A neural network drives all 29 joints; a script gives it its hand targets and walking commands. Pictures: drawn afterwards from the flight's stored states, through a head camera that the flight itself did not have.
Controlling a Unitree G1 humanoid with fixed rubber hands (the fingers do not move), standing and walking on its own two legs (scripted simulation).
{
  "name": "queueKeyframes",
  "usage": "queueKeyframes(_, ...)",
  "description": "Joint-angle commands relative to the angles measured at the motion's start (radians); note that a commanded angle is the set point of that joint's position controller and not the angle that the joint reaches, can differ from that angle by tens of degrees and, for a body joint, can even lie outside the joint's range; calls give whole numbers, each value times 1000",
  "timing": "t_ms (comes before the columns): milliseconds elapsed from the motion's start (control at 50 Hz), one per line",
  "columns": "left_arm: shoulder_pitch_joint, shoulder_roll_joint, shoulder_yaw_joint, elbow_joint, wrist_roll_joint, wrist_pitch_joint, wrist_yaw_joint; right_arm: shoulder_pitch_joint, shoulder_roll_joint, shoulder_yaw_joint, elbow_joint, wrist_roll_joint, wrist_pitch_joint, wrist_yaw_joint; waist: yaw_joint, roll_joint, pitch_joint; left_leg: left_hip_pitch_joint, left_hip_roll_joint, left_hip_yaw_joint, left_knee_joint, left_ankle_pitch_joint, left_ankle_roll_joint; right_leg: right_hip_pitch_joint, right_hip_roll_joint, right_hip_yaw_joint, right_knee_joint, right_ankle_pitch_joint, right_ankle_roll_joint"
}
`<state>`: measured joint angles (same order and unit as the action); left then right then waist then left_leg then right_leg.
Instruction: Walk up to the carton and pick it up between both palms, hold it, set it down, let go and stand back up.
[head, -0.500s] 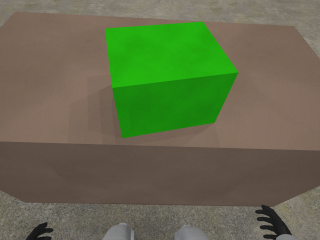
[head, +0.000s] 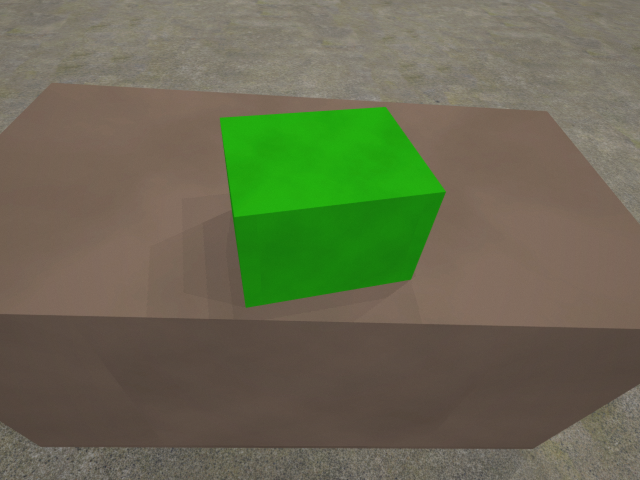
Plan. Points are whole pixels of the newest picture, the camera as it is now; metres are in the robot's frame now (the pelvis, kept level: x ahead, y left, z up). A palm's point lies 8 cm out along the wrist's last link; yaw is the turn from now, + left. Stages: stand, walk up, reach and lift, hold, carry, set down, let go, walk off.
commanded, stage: walk up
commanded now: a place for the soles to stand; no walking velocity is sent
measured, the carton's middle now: (319, 202) +0.54 -0.01 +0.04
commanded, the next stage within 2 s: reach and lift in 1.68 s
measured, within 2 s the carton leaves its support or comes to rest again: neither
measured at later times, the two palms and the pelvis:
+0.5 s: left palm out of the picture +0.13 +0.33 -0.11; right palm out of the picture +0.12 -0.30 -0.10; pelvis +0.05 +0.02 +0.00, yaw +0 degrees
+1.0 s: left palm (74, 470) +0.18 +0.31 -0.12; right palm out of the picture +0.15 -0.30 -0.13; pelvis +0.07 +0.02 -0.02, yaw +1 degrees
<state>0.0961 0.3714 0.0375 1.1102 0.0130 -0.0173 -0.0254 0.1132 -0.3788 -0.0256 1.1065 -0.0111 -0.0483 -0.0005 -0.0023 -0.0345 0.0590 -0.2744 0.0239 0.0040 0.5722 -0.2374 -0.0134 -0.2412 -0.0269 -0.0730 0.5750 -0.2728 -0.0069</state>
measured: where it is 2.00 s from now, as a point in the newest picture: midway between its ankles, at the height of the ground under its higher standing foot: outside the picture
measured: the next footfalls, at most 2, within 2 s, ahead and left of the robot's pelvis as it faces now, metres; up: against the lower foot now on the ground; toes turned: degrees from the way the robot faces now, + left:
right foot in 0.86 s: +0.15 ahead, -0.09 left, +0.00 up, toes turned +2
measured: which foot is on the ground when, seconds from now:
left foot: down 0.00-1.00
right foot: down 0.00-0.68, up 0.70-0.84, down 0.86-1.00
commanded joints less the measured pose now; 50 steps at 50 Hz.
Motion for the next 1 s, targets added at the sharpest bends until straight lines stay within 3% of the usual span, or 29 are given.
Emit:
queueKeyframes(0,-83,215,34,-65,2,-21,10,-97,-217,-37,-53,3,-19,-7,8,28,-58,22,97,-148,-203,-95,63,0,-118,174,-247,-131,-45)
queueKeyframes(120,-105,209,25,-52,-5,-23,12,-83,-229,-29,-17,12,-17,-10,3,4,-98,93,100,-115,-201,81,45,57,-122,138,-276,-14,-34)
queueKeyframes(140,-62,226,27,-74,3,-35,13,-51,-224,-40,-33,4,-14,0,6,14,-138,84,30,-65,-131,-79,52,92,-122,171,-290,-154,-56)
queueKeyframes(180,3,272,51,-60,16,-30,14,-82,-207,-46,-63,-14,3,7,33,-48,-70,-122,-11,12,-18,-173,40,176,-258,324,-378,-367,-132)
queueKeyframes(200,1,290,54,-68,16,-30,18,-80,-187,-38,-81,-7,4,11,33,-111,-14,-162,-12,11,-9,-176,39,158,-284,342,-380,-339,-160)
queueKeyframes(220,-14,284,55,-77,10,-29,18,-65,-189,-43,-82,-19,0,10,22,-51,1,-147,2,16,-21,-154,38,147,-289,332,-349,-228,-175)
queueKeyframes(260,-65,250,44,-100,2,-27,16,24,-195,-48,-78,-19,-16,6,-14,-48,-32,-16,30,-24,-129,1,54,103,-223,196,-230,-18,-130)
queueKeyframes(300,-75,189,34,-138,4,-24,14,37,-257,-69,-83,-18,-28,8,-22,44,-50,163,117,-212,-221,-1,104,-101,-53,39,-47,-59,-49)
queueKeyframes(320,-80,178,27,-123,0,-20,12,53,-305,-84,-81,-15,-26,6,-23,172,-40,188,198,-314,-257,-30,144,-148,-8,-2,30,-126,-14)
queueKeyframes(340,-82,200,34,-135,2,-17,16,27,-317,-78,-81,-16,-21,2,-21,141,-11,154,282,-423,-288,-54,222,-179,20,17,87,-196,-11)
queueKeyframes(380,-62,231,47,-145,-7,-19,23,39,-329,-85,-120,-9,-16,-6,-26,137,10,119,289,-404,-283,-8,255,-161,-19,92,107,-252,-19)
queueKeyframes(420,44,173,32,-124,-13,-38,28,-5,-257,-66,-128,-16,-9,-8,27,197,-31,114,237,-241,-156,326,203,-30,-24,80,-96,-52,-25)
queueKeyframes(440,89,201,39,-101,-1,-49,37,-48,-220,-61,-152,-2,-5,-1,51,115,-67,72,189,-178,-74,397,157,70,-43,100,-136,118,-40)
queueKeyframes(480,77,273,50,-100,-1,-55,37,-74,-164,-48,-169,17,-1,1,46,-84,-76,-70,8,-22,100,150,51,180,-174,318,-188,222,-128)
queueKeyframes(500,66,306,60,-119,-2,-47,38,-57,-181,-49,-171,3,0,-3,38,-77,-64,-120,-24,11,124,19,32,217,-249,385,-179,259,-189)
queueKeyframes(520,99,313,65,-125,-2,-46,40,-57,-182,-51,-170,-5,-2,-5,46,-22,-32,-172,2,5,117,13,35,248,-289,404,-143,357,-225)
queueKeyframes(560,83,324,63,-133,-4,-39,44,-4,-189,-53,-170,-3,-13,-8,31,-94,-29,-141,18,-27,75,33,34,229,-258,329,-71,403,-202)
queueKeyframes(600,2,265,40,-184,-10,-36,41,75,-235,-74,-158,-8,-28,-5,-32,-15,-74,93,55,-72,6,258,71,31,-154,185,30,393,-126)
queueKeyframes(620,-63,217,38,-219,-11,-31,40,121,-275,-90,-147,-8,-34,-5,-50,64,-63,229,134,-195,-64,333,125,-142,-41,78,181,285,-67)
queueKeyframes(640,-57,189,36,-220,-12,-28,46,169,-327,-106,-143,-8,-31,-9,-86,150,-73,311,264,-370,-90,498,235,-254,38,28,339,76,-16)
queueKeyframes(660,-92,201,35,-238,-9,-25,53,219,-342,-111,-133,-5,-29,-11,-105,143,-49,359,377,-503,-120,681,342,-352,56,92,416,-361,-10)
queueKeyframes(680,-109,211,42,-246,-10,-24,51,222,-322,-111,-142,3,-26,-12,-95,98,-20,317,365,-458,-123,723,351,-341,36,142,476,-390,-24)
queueKeyframes(780,45,184,55,-209,-20,-29,43,5,-231,-84,-244,-4,-15,-26,24,172,-34,140,271,-248,-43,755,240,-107,-21,96,173,-184,-28)
queueKeyframes(820,154,193,63,-180,0,-39,49,-52,-210,-77,-267,12,-8,-19,88,63,-118,86,176,-80,168,654,137,150,-6,91,-149,182,-52)
queueKeyframes(840,188,292,85,-160,18,-44,55,-57,-138,-53,-284,34,-3,-19,106,-115,-173,-101,66,-48,412,427,43,299,-183,375,-212,478,-102)
queueKeyframes(860,107,325,77,-203,2,-47,52,-22,-125,-47,-250,38,17,-28,56,-138,-176,-122,-58,-66,366,-311,21,199,-338,555,-216,529,-194)
queueKeyframes(880,18,284,64,-239,2,-47,50,12,-191,-64,-215,25,28,-35,19,-69,-136,-53,-3,-128,423,-422,35,71,-362,540,-145,489,-280)
queueKeyframes(920,-17,226,45,-253,1,-39,50,19,-186,-59,-215,31,18,-29,18,-71,-120,-60,-8,-120,373,-425,26,118,-305,402,-103,523,-287)
queueKeyframes(980,-98,248,43,-267,-4,-20,54,127,-193,-76,-163,25,5,-32,-50,-108,-123,63,26,-36,29,-142,28,33,-240,284,4,518,-189)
